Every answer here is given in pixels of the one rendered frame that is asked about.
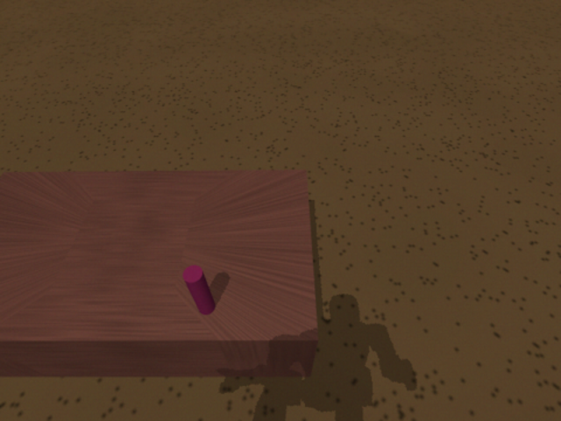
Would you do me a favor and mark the can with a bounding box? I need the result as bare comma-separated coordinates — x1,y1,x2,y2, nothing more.
183,265,216,315

